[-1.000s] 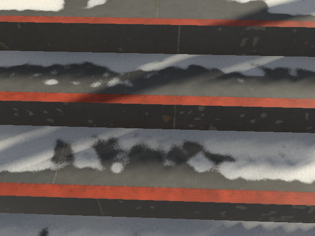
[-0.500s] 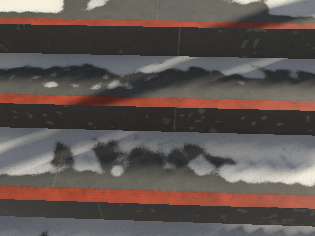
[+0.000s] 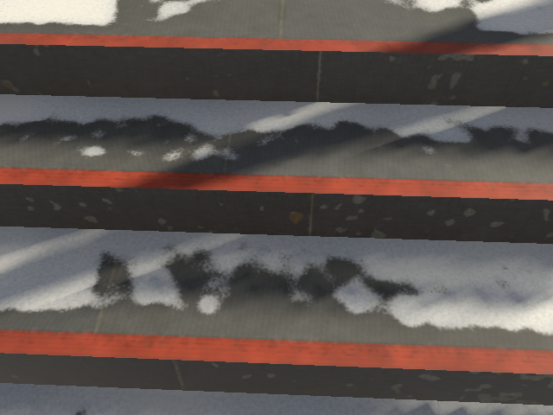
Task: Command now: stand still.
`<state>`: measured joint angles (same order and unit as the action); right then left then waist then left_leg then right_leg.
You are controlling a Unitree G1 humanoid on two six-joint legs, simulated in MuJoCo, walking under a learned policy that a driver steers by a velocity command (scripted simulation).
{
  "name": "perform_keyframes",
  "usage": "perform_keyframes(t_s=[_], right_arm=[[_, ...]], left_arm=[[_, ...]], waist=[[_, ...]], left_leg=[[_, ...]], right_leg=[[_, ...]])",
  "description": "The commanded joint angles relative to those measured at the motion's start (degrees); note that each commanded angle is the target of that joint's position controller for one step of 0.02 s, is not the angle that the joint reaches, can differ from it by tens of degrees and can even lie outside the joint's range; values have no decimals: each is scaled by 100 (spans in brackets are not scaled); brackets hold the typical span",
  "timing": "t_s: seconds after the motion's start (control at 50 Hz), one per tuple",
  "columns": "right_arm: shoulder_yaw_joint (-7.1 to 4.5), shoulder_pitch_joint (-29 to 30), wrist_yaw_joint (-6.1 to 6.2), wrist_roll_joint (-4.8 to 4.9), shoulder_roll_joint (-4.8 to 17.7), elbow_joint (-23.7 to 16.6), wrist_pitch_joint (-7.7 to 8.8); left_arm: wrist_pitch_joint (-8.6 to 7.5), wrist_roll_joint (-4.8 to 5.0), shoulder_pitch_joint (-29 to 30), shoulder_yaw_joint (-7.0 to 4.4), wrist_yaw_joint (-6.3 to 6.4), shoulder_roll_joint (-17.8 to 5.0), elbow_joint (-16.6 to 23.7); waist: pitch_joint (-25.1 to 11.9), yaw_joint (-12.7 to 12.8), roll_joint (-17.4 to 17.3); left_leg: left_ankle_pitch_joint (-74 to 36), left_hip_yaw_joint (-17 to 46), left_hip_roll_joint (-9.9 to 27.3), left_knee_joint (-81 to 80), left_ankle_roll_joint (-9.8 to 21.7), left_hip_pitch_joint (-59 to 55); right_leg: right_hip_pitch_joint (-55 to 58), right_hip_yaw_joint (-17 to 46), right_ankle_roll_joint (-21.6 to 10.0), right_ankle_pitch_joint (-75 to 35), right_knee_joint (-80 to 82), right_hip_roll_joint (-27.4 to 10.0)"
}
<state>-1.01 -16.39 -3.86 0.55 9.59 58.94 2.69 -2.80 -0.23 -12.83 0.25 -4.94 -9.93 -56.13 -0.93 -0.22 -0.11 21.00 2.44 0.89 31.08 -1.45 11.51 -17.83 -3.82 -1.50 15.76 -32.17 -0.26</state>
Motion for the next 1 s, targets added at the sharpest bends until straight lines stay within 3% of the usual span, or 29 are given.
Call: perform_keyframes(t_s=[0.02,0.38,0.4,0.44,0.46,0.5,0.56,0.58,0.6,0.62,0.64,0.66,0.68,0.7,0.72,0.74,0.76,0.78,0.8,0.82,0.84,0.86,0.88,0.9,0.92,0.94,0.96,0.98,1.0], right_arm=[[-59,-337,-5,5,426,-108,41],[10,-710,-32,12,324,78,8],[3,-843,-27,3,324,133,-9],[-125,-1010,50,-165,618,134,-28],[-180,-1044,106,-265,706,98,-9],[-233,-1080,234,-361,681,13,80],[-226,-1196,367,-354,584,-60,152],[-206,-944,398,-347,604,-145,118],[-190,-511,412,-366,639,-288,63],[-188,-295,382,-444,674,-332,-22],[-177,-445,302,-534,569,-317,-92],[-138,-349,129,-579,361,-423,-115],[-124,-136,53,-511,190,-397,-31],[-146,97,65,-286,27,-450,137],[-101,419,59,-211,-56,-558,257],[-69,718,18,-274,-45,-817,286],[31,1037,-14,-334,-210,-1132,191],[153,1167,-16,-359,-416,-1407,38],[250,1231,15,-311,-563,-1619,-90],[350,1284,47,-204,-567,-1748,-170],[392,1598,67,-72,-461,-1950,-181],[342,1989,119,18,-93,-2140,-213],[389,2789,37,-95,56,-2389,-320],[431,3148,15,-167,-13,-2464,-371],[435,2572,-45,-287,-147,-2106,-398],[448,1991,-116,-272,-136,-1895,-468],[437,1807,-193,-302,-92,-1798,-485],[412,1768,-208,-291,-47,-1803,-444],[327,1426,-173,-252,140,-1754,-347]], left_arm=[[-38,2,-152,-78,11,-477,172],[24,-5,-420,-38,27,-364,-29],[41,-16,-551,-55,38,-388,-85],[64,-175,-705,-216,139,-778,-90],[58,-243,-605,-263,197,-857,-12],[-9,-297,-368,-274,334,-670,156],[-135,-282,-335,-249,485,-318,287],[-193,-278,-489,-247,511,-277,291],[-245,-220,-752,-242,526,-252,252],[-310,-169,-1119,-255,504,-241,138],[-373,-191,-1798,-305,449,-308,-122],[-396,-230,-2983,-362,480,-588,-519],[-296,-349,-4438,-363,455,-802,-964],[-208,-655,-4381,-286,354,-932,-1220],[-99,-785,-3786,-182,297,-666,-1231],[-30,-817,-3162,53,257,-130,-1102],[21,-737,-2791,244,252,263,-1135],[33,-743,-2236,374,256,460,-1096],[-12,-785,-1535,430,289,551,-937],[-122,-831,-1347,402,364,457,-851],[-266,-924,-894,365,386,283,-721],[-377,-891,-840,325,369,-57,-581],[-393,-654,-982,259,309,-384,-438],[-372,-420,-1624,206,195,-636,-591],[-413,-237,-1706,196,138,-861,-492],[-435,-231,-1970,121,76,-1154,-563],[-431,-220,-2121,32,41,-1269,-603],[-427,-315,-2305,-10,-16,-1250,-698],[-402,-460,-2395,-77,-64,-1266,-813]], waist=[[41,12,-2],[197,52,5],[236,60,2],[631,71,-35],[817,31,-98],[791,-70,-288],[568,-151,-817],[628,-16,-858],[637,222,-709],[544,436,-510],[191,589,-11],[-198,927,1094],[-87,1483,1627],[704,1264,1048],[972,983,633],[852,769,305],[832,540,103],[831,146,60],[764,-194,57],[731,-253,346],[823,-373,163],[498,-312,-144],[275,-246,37],[255,-15,473],[322,-245,959],[60,-403,1026],[-69,-381,1057],[-370,-333,1228],[-821,-472,1434]], left_leg=[[-979,-199,-6,-582,219,827],[-1061,-204,-23,-649,272,777],[-564,-199,-23,-742,316,788],[1114,-14,55,-897,679,1033],[1622,245,217,-1010,941,1104],[1784,764,557,-1243,1429,875],[1245,1746,1315,-1814,1956,-15],[761,1857,1559,-1893,2014,-8],[225,1651,1556,-1823,1905,284],[-465,1246,1301,-1375,1808,619],[-1478,494,635,-231,1608,955],[-1621,-336,-280,2003,1014,2380],[528,-207,-754,4657,857,4274],[508,653,-665,7635,1181,5665],[324,737,-547,9112,1574,6568],[272,646,-363,9722,1919,7071],[303,650,-134,10077,2188,7415],[321,556,122,10040,2299,7360],[175,267,338,9442,2310,6772],[218,7,415,9321,2221,6311],[68,-207,564,8148,2129,5615],[-573,-583,667,6659,1901,4558],[-29,-1142,532,5529,1418,2555],[449,-1381,255,5379,1035,2346],[659,-1585,-17,5153,784,2779],[280,-1656,-221,4746,751,3082],[409,-1718,-379,3817,762,3438],[276,-1710,-497,3216,891,3111],[-5,-1418,-551,2854,1140,2204]], right_leg=[[829,160,-119,-1309,409,-228],[734,78,-83,-1152,443,-215],[724,74,-100,-583,535,-221],[361,188,-336,1361,699,-262],[76,331,-508,1889,769,-328],[-277,464,-791,1835,605,-386],[-701,10,-722,593,-379,-75],[-579,-69,-740,295,-514,-38],[-9,-11,-832,145,-79,-70],[801,-23,-869,-227,392,-43],[1738,196,-998,-653,570,-106],[3205,1867,-1748,-1300,1190,-960],[4163,3878,-2516,-1717,1994,-2126],[3668,3700,-2199,-833,1917,-2329],[3134,3189,-1948,-436,1744,-2286],[2854,2708,-1884,22,1757,-2261],[2385,2405,-1771,542,1876,-2224],[1591,1994,-1515,841,2056,-2066],[582,1330,-1257,856,2437,-1731],[-130,923,-1231,803,2762,-1450],[-1010,450,-1096,682,3061,-1086],[-1776,206,-1021,653,3337,-813],[-3077,366,-1240,540,4311,-874],[-2662,582,-1458,-223,4347,-1013],[-1369,442,-1528,-2948,3656,-1215],[-39,305,-1608,-5823,2880,-1432],[1242,322,-1623,-7299,2329,-1615],[1933,227,-1565,-8308,1828,-1671],[1981,20,-1371,-9146,1039,-1517]])
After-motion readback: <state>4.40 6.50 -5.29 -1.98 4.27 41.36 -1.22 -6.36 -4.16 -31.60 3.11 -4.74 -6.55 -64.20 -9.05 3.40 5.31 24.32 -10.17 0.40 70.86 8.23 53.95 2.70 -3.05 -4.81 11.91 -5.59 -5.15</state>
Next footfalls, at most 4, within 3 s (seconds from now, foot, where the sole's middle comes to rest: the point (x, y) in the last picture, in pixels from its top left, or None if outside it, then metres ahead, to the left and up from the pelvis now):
1.00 left None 0.33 0.11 -0.62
1.54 right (333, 304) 0.64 -0.09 -0.48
2.06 left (234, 152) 0.95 0.13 -0.33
2.66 right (368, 32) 1.23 -0.20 -0.19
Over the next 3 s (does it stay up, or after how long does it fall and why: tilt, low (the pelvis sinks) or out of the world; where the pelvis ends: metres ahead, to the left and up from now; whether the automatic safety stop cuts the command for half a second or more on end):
stays up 1.27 -0.13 0.57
